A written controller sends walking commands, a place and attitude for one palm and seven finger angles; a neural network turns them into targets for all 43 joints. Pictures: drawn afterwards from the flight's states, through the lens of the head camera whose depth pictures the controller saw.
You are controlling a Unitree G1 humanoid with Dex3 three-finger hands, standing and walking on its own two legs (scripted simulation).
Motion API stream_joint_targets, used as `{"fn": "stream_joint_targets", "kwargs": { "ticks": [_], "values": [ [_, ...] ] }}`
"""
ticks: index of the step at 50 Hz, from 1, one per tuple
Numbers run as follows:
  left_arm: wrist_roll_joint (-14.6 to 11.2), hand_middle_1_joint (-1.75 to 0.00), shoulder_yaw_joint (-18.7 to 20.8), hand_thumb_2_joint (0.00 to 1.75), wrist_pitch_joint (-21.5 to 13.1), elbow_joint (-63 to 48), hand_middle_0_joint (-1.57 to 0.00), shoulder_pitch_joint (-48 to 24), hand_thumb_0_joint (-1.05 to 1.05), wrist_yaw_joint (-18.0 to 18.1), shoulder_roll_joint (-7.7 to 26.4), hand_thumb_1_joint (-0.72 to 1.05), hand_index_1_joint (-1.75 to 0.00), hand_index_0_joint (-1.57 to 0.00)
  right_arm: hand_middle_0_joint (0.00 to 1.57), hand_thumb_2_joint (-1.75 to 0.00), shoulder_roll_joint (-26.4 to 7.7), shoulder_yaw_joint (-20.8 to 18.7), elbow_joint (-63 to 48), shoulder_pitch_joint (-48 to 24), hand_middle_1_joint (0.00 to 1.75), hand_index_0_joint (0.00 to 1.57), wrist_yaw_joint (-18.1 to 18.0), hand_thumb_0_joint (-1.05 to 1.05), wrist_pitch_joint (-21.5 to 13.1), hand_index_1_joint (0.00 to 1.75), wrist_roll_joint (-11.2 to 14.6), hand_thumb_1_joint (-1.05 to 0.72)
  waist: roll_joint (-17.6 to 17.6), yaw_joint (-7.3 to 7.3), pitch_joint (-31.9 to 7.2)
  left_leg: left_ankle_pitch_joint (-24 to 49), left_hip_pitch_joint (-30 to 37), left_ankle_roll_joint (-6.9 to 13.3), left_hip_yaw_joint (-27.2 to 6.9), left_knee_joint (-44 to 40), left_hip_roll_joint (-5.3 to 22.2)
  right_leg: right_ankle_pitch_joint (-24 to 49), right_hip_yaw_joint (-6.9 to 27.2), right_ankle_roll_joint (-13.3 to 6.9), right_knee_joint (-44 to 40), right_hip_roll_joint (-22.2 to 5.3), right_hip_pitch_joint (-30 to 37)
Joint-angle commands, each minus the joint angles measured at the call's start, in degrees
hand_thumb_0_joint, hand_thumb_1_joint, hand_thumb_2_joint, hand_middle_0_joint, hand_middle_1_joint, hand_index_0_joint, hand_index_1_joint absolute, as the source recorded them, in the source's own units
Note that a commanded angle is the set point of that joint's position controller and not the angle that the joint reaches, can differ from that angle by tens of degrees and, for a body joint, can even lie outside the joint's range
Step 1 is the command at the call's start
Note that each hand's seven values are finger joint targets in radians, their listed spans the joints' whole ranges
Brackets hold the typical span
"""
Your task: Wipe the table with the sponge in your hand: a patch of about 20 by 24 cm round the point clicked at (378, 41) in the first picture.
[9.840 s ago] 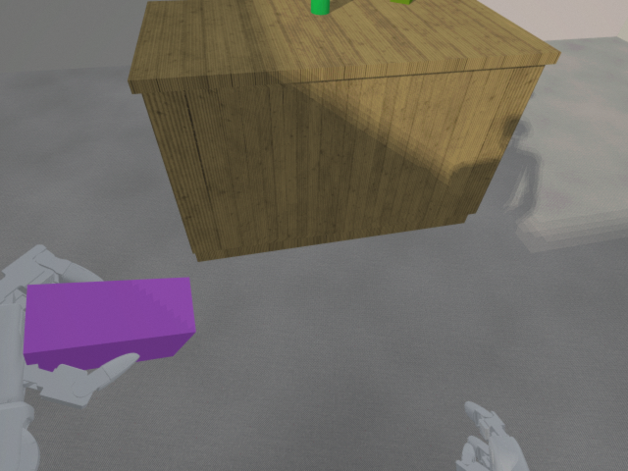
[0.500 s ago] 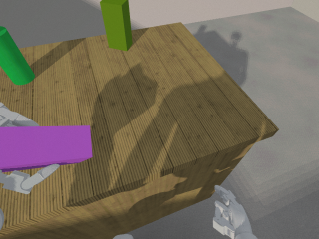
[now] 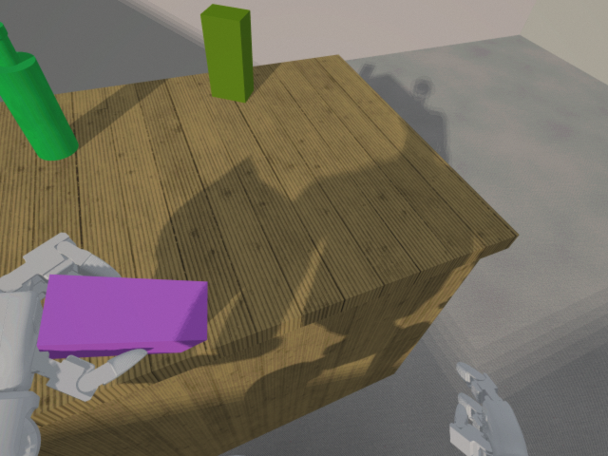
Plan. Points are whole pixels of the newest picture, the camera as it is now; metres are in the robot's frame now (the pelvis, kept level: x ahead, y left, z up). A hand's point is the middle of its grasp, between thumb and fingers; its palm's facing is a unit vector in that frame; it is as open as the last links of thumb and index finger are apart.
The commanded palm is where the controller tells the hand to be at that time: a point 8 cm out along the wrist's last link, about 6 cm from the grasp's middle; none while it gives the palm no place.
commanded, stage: come to a stop and stand still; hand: left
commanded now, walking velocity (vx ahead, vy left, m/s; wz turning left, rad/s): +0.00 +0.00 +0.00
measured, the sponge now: (150, 319) +0.22 +0.18 +0.12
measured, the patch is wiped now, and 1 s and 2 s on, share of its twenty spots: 0.00 0.00 0.00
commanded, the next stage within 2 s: look again from close up in 1.02 s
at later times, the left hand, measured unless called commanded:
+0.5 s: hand (8, 315) +0.21 +0.29 +0.15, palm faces +0.45 -0.80 -0.39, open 9.9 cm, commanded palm +0.15 +0.31 +0.18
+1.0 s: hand (46, 275) +0.25 +0.27 +0.16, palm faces +0.42 -0.81 -0.42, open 9.9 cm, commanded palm +0.19 +0.30 +0.18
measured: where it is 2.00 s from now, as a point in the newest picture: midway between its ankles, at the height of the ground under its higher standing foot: outside the picture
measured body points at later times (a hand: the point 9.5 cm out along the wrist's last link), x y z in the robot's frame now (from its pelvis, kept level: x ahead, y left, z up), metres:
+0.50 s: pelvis +0.00 +0.02 +0.00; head +0.03 +0.05 +0.45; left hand +0.18 +0.33 +0.17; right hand +0.20 -0.17 -0.06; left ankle +0.06 +0.11 -0.73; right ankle +0.03 -0.12 -0.73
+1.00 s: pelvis +0.05 +0.01 +0.01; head +0.08 +0.03 +0.46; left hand +0.22 +0.32 +0.18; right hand +0.25 -0.20 -0.06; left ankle +0.06 +0.11 -0.73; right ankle +0.03 -0.12 -0.73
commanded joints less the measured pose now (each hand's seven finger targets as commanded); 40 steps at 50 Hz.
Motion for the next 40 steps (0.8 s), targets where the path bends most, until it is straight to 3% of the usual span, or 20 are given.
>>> {"fn": "stream_joint_targets", "kwargs": {
  "ticks": [1, 3, 4, 8, 10, 14, 17, 18, 19, 23, 24, 26, 28, 29, 33, 34, 36, 38, 39, 40],
  "values": [
    [-1.6, -1.6, 14.5, 1.3, -4.8, -13.8, -1.2, -10.5, 0.0, 3.4, 13.5, 0.1, -1.6, -1.2, 0.2, -0.9, -5.7, -1.2, -8.9, -6.3, 0.3, 0.2, -2.0, 0.0, -2.1, 0.3, -0.1, -0.9, 7.8, 1.31, -3.8, -19.0, 0.3, 0.7, -7.2, -11.0, 2.4, -16.4, 4.8, -2.1, -9.7, -2.2, -3.9],
    [-1.3, -1.6, 14.1, 1.3, -4.7, -12.7, -1.2, -12.5, 0.0, 3.4, 13.1, 0.1, -1.6, -1.2, 0.2, -0.9, -5.7, -0.8, -8.1, -6.2, 0.3, 0.2, -2.2, 0.0, -2.7, 0.3, 0.1, -0.9, 13.6, 1.63, -4.2, -22.4, -1.7, 1.0, -8.2, -14.8, 4.2, -11.6, 1.9, -1.6, -5.4, -0.1, -0.1],
    [-1.0, -1.6, 13.7, 1.3, -4.9, -11.3, -1.2, -13.6, 0.0, 3.4, 12.4, 0.1, -1.6, -1.2, 0.2, -0.9, -6.1, -1.0, -7.6, -5.2, 0.3, 0.2, -2.1, 0.0, -3.0, 0.3, 0.1, -0.9, 14.2, 1.49, -6.0, -24.3, -3.9, 1.9, -9.5, -16.0, 5.2, -9.0, 0.3, -1.3, -2.8, 0.2, 4.1],
    [-0.4, -1.6, 8.4, 1.3, -4.2, -9.7, -1.2, -12.2, 0.0, 2.3, 7.5, 0.1, -1.6, -1.2, 0.2, -0.9, -5.5, -0.7, -7.0, -4.9, 0.3, 0.2, -0.9, 0.0, -4.7, 0.3, 0.6, -0.9, 9.9, 1.74, -9.4, -19.8, 1.4, 1.4, -8.1, -14.1, 4.8, -5.2, 0.0, -0.9, -4.1, 0.5, 4.6],
    [0.3, -1.6, 6.1, 1.3, -3.6, -10.4, -1.2, -12.3, 0.0, 2.1, 6.4, 0.1, -1.6, -1.2, 0.2, -0.9, -5.9, -0.8, -6.8, -4.5, 0.3, 0.2, -0.4, 0.0, -4.8, 0.3, 0.5, -0.9, 9.7, 1.58, -8.0, -24.9, -1.3, 1.7, -10.9, -16.9, 5.6, -6.8, 0.0, -0.8, -3.3, 0.8, 5.1],
    [1.1, -1.6, 6.1, 1.3, -2.8, -8.4, -1.2, -12.7, 0.0, 2.2, 6.4, 0.1, -1.6, -1.2, 0.2, -0.9, -5.8, -0.6, -5.8, -4.8, 0.3, 0.2, -0.1, 0.0, -4.4, 0.3, 0.3, -0.9, 6.4, 1.63, -5.1, -27.0, -5.3, 1.4, -10.3, -17.3, 4.9, -7.7, 0.0, -0.8, -4.3, 1.2, 5.3],
    [0.9, -1.6, 8.5, 1.3, -3.3, -10.2, -1.2, -13.8, 0.0, 2.6, 9.1, 0.1, -1.6, -1.2, 0.2, -0.9, -5.1, -0.6, -6.0, -5.1, 0.3, 0.2, -0.3, 0.0, -4.3, 0.3, 0.0, -0.9, 4.0, 1.67, -5.1, -20.8, -1.2, 1.0, -8.5, -13.1, 2.8, -7.1, 2.8, -1.4, -9.3, -0.4, 2.6],
    [0.9, -1.6, 11.8, 1.3, -3.1, -10.3, -1.2, -13.7, 0.0, 2.8, 12.3, 0.1, -1.6, -1.2, 0.2, -0.9, -5.1, -0.5, -5.4, -6.1, 0.3, 0.2, -0.4, 0.0, -4.2, 0.3, -0.1, -0.9, 3.5, 1.95, -5.9, -20.7, 0.8, 0.3, -7.2, -12.8, 2.2, -9.1, 3.6, -1.5, -10.5, 0.0, 0.9],
    [0.5, -1.6, 9.1, 1.3, -3.5, -9.8, -1.2, -13.8, 0.0, 2.4, 9.0, 0.1, -1.6, -1.2, 0.2, -0.9, -4.6, -0.2, -5.6, -5.6, 0.3, 0.2, -0.6, 0.0, -4.1, 0.3, -0.2, -0.9, 3.1, 1.45, -4.7, -19.2, 0.5, 0.7, -8.1, -12.1, 2.0, -8.0, 4.0, -1.6, -11.3, -0.7, 0.9],
    [0.3, -1.6, 11.4, 1.3, -4.0, -11.8, -1.2, -14.4, 0.0, 2.7, 11.3, 0.1, -1.6, -1.2, 0.2, -0.9, -5.3, -0.4, -5.4, -6.5, 0.3, 0.2, -0.8, 0.0, -4.7, 0.3, 0.0, -0.9, 6.3, 1.71, -8.2, -14.4, 5.4, 0.0, -7.4, -11.9, 1.9, -4.9, 5.4, -1.8, -10.6, -0.7, 0.5],
    [0.0, -1.6, 8.5, 1.3, -4.3, -10.6, -1.2, -12.9, 0.0, 2.3, 7.9, 0.1, -1.6, -1.2, 0.2, -0.9, -4.8, -0.3, -5.5, -5.8, 0.3, 0.2, -0.8, 0.0, -4.5, 0.3, 0.0, -0.9, 7.5, 1.41, -7.5, -14.8, 4.5, 0.6, -8.7, -12.9, 2.7, -3.4, 4.2, -1.6, -10.1, -0.7, 1.7],
    [0.1, -1.6, 8.6, 1.3, -4.5, -12.5, -1.2, -12.8, 0.0, 2.4, 8.6, 0.1, -1.6, -1.2, 0.2, -0.9, -5.3, -0.6, -6.0, -6.0, 0.3, 0.2, -0.8, 0.0, -4.7, 0.3, 0.2, -0.9, 9.6, 1.63, -8.8, -13.4, 4.6, 1.0, -9.5, -13.9, 3.4, -0.2, 3.7, -1.3, -8.6, -0.6, 3.9],
    [0.5, -1.6, 9.8, 1.3, -4.2, -12.8, -1.2, -12.5, 0.0, 2.8, 9.8, 0.1, -1.6, -1.2, 0.2, -0.9, -5.4, -0.5, -5.7, -6.9, 0.3, 0.2, -0.8, 0.0, -5.1, 0.3, 0.4, -0.9, 9.1, 1.88, -10.6, -10.3, 6.1, 0.4, -8.8, -13.7, 3.6, 1.7, 2.8, -1.2, -7.4, -0.5, 4.7],
    [0.2, -1.6, 6.9, 1.3, -4.3, -11.8, -1.2, -10.6, 0.0, 2.3, 6.7, 0.1, -1.6, -1.2, 0.2, -0.9, -5.0, -0.5, -5.8, -5.9, 0.3, 0.2, -0.8, 0.0, -4.7, 0.3, 0.4, -0.9, 9.2, 1.61, -9.9, -8.3, 5.8, 0.9, -9.7, -13.7, 3.9, 3.3, 2.2, -1.1, -7.3, -0.7, 5.0],
    [0.1, -1.6, 10.7, 1.3, -3.8, -12.9, -1.2, -7.5, 0.0, 3.2, 10.8, 0.1, -1.6, -1.2, 0.2, -0.9, -5.3, -0.9, -5.9, -6.4, 0.3, 0.2, -1.0, 0.0, -4.2, 0.3, 0.6, -0.9, 5.8, 1.92, -12.6, 5.1, 9.8, 0.1, -7.2, -9.6, 3.3, 10.3, 2.9, -1.3, -7.5, -2.3, 5.5],
    [-0.5, -1.6, 8.6, 1.3, -3.7, -11.6, -1.2, -5.7, 0.0, 2.8, 8.1, 0.1, -1.6, -1.2, 0.2, -0.9, -5.1, -0.8, -5.9, -5.2, 0.3, 0.2, -1.0, 0.0, -3.4, 0.3, 0.4, -0.9, 5.1, 1.62, -12.1, 8.4, 9.3, 0.4, -7.5, -8.9, 3.2, 12.3, 2.3, -1.3, -7.9, -2.5, 6.1],
    [-0.9, -1.6, 10.5, 1.3, -3.6, -13.0, -1.2, -5.3, 0.0, 2.8, 10.2, 0.1, -1.6, -1.2, 0.2, -0.9, -5.5, -1.1, -6.3, -5.4, 0.3, 0.2, -1.1, 0.0, -2.8, 0.3, 0.6, -0.9, 5.7, 1.72, -13.2, 15.9, 11.2, 0.1, -7.1, -7.4, 3.5, 15.4, 2.5, -1.3, -7.3, -3.1, 6.4],
    [-0.8, -1.6, 11.7, 1.3, -3.1, -12.9, -1.2, -5.3, 0.0, 3.1, 11.2, 0.1, -1.6, -1.2, 0.2, -0.9, -5.4, -1.1, -6.2, -6.5, 0.3, 0.2, -1.3, 0.0, -2.3, 0.3, 0.9, -0.9, 5.6, 1.67, -13.3, 16.3, 12.1, -0.4, -6.4, -7.1, 3.4, 15.6, 3.3, -1.4, -7.2, -3.1, 5.6],
    [-1.2, -1.6, 9.7, 1.3, -3.2, -11.8, -1.2, -4.2, 0.0, 2.7, 8.9, 0.1, -1.6, -1.2, 0.2, -0.9, -5.3, -1.0, -6.1, -5.3, 0.3, 0.2, -1.4, 0.0, -1.6, 0.3, 0.7, -0.9, 5.7, 1.44, -12.8, 17.5, 11.5, 0.0, -6.7, -7.1, 3.5, 16.2, 2.1, -1.3, -7.2, -3.2, 6.1],
    [-1.3, -1.6, 11.1, 1.3, -3.0, -13.3, -1.2, -4.3, 0.0, 2.9, 10.8, 0.1, -1.6, -1.2, 0.2, -0.9, -5.3, -1.3, -6.9, -5.6, 0.3, 0.2, -1.5, 0.0, -1.5, 0.3, 1.0, -0.9, 6.5, 1.46, -13.5, 20.2, 12.2, -0.3, -6.9, -6.7, 3.7, 17.7, 2.6, -1.4, -6.9, -3.6, 6.8]
  ]
}}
